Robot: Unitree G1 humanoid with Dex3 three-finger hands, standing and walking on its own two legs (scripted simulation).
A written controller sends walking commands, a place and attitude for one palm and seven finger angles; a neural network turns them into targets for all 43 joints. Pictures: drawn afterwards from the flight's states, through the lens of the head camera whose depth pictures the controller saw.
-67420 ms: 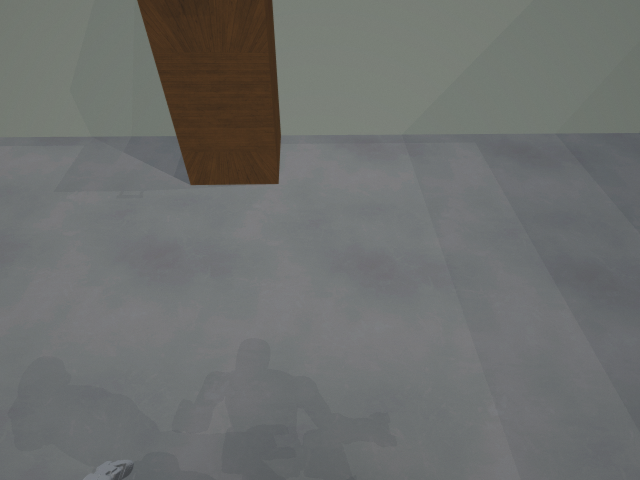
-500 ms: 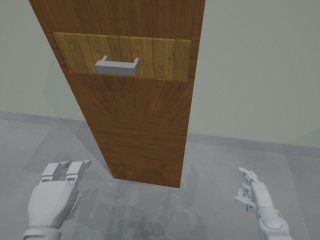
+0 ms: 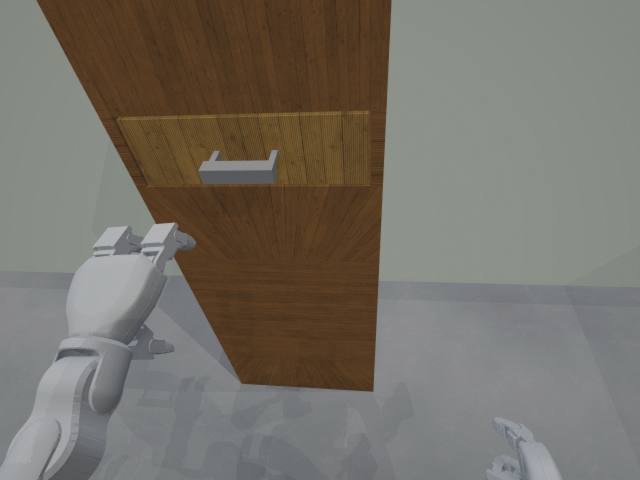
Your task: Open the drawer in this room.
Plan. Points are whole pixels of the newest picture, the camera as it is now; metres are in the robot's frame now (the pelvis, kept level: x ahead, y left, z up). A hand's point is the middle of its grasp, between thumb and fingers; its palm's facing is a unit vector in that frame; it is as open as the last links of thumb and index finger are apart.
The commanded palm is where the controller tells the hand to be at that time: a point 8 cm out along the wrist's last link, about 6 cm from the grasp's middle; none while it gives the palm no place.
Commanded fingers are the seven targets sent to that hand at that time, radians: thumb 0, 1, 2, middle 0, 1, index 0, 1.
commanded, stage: raise the hand with hooked fingers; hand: left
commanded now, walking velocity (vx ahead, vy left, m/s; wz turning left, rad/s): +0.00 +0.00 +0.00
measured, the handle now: (241, 164) +0.51 +0.20 +0.14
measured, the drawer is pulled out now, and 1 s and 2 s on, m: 0.00 0.00 0.00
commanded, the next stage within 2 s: move the hooked fingers above the handle in 0.96 s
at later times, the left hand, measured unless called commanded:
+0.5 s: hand (126, 207) +0.29 +0.23 +0.24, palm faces +0.20 +0.00 -0.98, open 13.8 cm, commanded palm +0.25 +0.23 +0.28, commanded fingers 0.00 -0.50 0.30 -0.30 -1.20 -0.30 -1.20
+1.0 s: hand (130, 216) +0.30 +0.23 +0.23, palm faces +0.20 -0.03 -0.98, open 13.8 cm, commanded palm +0.24 +0.22 +0.28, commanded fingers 0.00 -0.50 0.30 -0.30 -1.20 -0.30 -1.20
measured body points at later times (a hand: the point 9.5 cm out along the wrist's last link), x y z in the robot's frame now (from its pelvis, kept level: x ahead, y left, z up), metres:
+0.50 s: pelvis -0.03 -0.02 +0.00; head -0.04 -0.07 +0.45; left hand +0.28 +0.23 +0.29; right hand +0.20 -0.22 -0.09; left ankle -0.01 +0.11 -0.74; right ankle +0.02 -0.13 -0.74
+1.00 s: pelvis -0.03 -0.02 +0.00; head -0.03 -0.08 +0.45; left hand +0.28 +0.23 +0.28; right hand +0.18 -0.23 -0.11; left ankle -0.01 +0.11 -0.74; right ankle +0.02 -0.13 -0.74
